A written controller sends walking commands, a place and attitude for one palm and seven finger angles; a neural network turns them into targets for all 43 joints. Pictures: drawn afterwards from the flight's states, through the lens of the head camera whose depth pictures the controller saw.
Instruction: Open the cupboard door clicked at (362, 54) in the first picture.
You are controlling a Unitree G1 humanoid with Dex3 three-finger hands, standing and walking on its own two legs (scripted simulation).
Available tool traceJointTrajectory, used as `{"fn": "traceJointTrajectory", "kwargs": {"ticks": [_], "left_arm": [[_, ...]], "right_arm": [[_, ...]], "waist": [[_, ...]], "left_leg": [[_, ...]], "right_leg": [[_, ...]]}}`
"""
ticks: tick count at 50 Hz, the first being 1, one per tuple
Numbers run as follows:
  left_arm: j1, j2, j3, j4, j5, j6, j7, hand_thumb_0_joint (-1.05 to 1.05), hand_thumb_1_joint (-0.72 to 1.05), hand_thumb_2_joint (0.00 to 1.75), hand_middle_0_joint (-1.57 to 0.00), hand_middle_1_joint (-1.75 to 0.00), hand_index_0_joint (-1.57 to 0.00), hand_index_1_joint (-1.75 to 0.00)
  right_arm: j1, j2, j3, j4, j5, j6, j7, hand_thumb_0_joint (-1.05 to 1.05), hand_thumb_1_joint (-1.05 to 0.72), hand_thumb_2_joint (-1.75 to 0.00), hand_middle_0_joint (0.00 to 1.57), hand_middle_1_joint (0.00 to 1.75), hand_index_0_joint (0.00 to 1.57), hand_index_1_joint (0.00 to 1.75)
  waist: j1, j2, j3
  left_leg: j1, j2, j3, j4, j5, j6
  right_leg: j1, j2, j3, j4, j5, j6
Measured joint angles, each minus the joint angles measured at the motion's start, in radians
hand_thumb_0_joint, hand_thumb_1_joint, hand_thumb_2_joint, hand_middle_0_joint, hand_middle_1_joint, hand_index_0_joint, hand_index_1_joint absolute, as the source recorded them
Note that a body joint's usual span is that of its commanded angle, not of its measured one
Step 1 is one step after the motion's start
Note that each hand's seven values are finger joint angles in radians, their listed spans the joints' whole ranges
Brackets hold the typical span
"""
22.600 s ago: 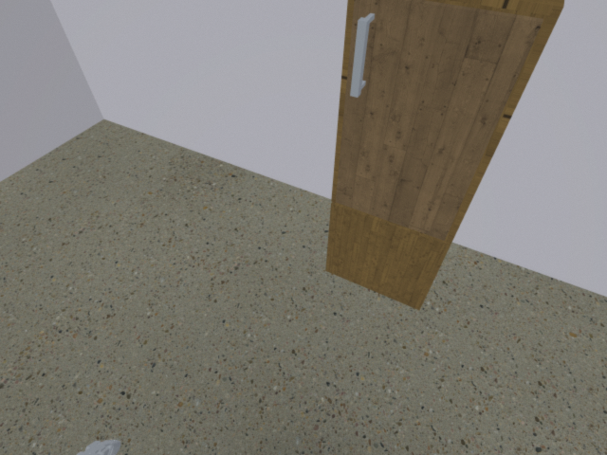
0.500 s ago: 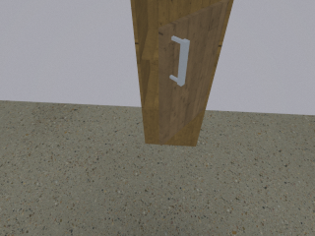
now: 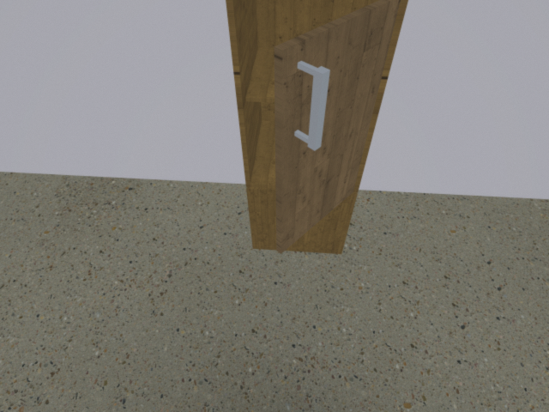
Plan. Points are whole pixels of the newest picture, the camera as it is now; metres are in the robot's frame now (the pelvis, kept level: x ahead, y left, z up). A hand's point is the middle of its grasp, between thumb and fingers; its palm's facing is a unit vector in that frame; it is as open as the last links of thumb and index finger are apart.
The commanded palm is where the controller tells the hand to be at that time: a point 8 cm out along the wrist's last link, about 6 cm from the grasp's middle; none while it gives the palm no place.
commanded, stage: look to check the result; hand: left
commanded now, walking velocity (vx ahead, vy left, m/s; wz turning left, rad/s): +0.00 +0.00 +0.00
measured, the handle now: (309, 107) +0.60 -0.03 +0.13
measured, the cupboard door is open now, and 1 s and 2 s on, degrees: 49 49 49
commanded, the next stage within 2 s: walk to a spot facing it in 0.12 s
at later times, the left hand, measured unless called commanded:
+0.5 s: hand out of the picture +0.02 +0.18 -0.18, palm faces -0.02 -0.98 -0.21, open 7.4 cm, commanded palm none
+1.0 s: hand out of the picture +0.11 +0.15 -0.17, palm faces -0.29 -0.92 -0.28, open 7.4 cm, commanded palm none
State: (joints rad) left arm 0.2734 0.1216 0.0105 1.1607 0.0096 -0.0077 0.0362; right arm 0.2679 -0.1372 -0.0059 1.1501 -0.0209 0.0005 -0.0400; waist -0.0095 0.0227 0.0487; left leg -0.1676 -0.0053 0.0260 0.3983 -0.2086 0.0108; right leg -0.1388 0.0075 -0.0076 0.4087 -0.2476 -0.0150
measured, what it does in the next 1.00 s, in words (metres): lifts its left foot, turning right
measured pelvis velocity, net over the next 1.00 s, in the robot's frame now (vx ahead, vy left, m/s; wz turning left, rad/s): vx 0.01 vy -0.03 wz -0.39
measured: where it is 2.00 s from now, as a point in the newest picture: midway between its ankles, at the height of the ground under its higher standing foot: outside the picture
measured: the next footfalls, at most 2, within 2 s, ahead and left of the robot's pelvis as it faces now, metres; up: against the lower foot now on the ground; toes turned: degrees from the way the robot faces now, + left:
left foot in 1.18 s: +0.13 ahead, +0.09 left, +0.00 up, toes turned -30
right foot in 1.56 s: -0.02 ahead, -0.13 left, +0.00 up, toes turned -47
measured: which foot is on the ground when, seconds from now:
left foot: down 0.00-0.70, up 0.72-1.00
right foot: down 0.00-1.00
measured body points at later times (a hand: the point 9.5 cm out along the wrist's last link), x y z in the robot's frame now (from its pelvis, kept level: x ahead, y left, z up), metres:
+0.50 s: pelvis +0.00 -0.01 -0.01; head +0.03 -0.01 +0.44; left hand +0.02 +0.23 -0.16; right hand +0.01 -0.24 -0.17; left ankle +0.00 +0.11 -0.74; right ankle -0.02 -0.11 -0.74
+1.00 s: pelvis +0.01 -0.03 +0.00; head +0.06 -0.07 +0.44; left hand +0.12 +0.20 -0.14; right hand +0.04 -0.31 -0.15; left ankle +0.04 +0.13 -0.67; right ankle -0.03 -0.10 -0.74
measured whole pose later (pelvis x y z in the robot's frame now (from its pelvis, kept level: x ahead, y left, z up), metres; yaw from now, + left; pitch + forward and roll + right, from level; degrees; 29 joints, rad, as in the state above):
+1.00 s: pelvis +0.01 -0.03 +0.00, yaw -22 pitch +2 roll +2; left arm 0.25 0.18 0.07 0.95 0.03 0.03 0.02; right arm 0.05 -0.22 -0.07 0.89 -0.01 0.06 -0.04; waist 0.04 0.01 0.12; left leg -0.46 0.02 -0.03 1.01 -0.43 -0.06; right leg -0.24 0.10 0.14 0.48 -0.25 -0.07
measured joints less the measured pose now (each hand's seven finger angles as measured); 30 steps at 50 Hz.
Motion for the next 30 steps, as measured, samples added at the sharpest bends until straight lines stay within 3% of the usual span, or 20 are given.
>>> {"fn": "traceJointTrajectory", "kwargs": {"ticks": [16,28,30], "left_arm": [[-0.016,0.016,0.006,-0.013,0.000,0.001,0.000,0.00,0.91,0.90,-0.20,-0.30,-0.20,-0.30],[-0.032,0.049,0.059,-0.096,0.012,0.057,-0.025,0.00,0.91,0.90,-0.20,-0.30,-0.20,-0.30],[-0.044,0.061,0.067,-0.119,0.015,0.064,-0.031,0.00,0.91,0.90,-0.20,-0.30,-0.20,-0.30]], "right_arm": [[-0.021,-0.016,-0.004,-0.002,0.000,0.004,-0.003,0.01,-0.91,-0.90,0.20,0.30,0.20,0.30],[-0.058,-0.031,-0.049,-0.111,-0.004,0.033,-0.007,0.01,-0.90,-0.90,0.20,0.30,0.20,0.30],[-0.064,-0.039,-0.054,-0.130,-0.008,0.032,-0.006,0.01,-0.90,-0.90,0.20,0.30,0.20,0.30]], "waist": [[0.005,-0.002,0.000],[0.012,-0.020,0.030],[0.021,-0.024,0.041]], "left_leg": [[0.009,0.011,0.003,-0.001,-0.008,-0.009],[-0.068,0.056,0.103,0.141,-0.090,-0.013],[-0.072,0.061,0.130,0.157,-0.100,-0.013]], "right_leg": [[0.009,0.011,0.003,-0.007,-0.002,-0.008],[-0.125,0.053,0.097,0.169,-0.054,-0.013],[-0.174,0.040,0.068,0.276,-0.108,-0.010]]}}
